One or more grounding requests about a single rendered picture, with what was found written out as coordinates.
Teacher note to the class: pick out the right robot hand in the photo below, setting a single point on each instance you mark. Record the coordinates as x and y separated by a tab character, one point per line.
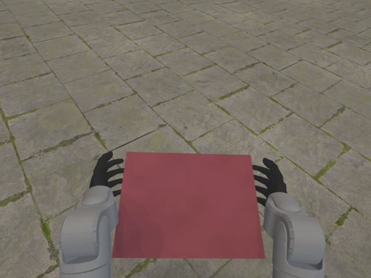
274	183

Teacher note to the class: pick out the right robot forearm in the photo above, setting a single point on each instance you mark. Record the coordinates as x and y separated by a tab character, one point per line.
298	240

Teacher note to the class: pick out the carton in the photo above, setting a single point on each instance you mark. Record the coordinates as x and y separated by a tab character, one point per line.
188	205

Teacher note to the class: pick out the left robot forearm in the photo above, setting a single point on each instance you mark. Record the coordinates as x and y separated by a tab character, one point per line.
85	235

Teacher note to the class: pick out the left robot hand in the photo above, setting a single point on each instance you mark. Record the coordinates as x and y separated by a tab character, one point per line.
101	176

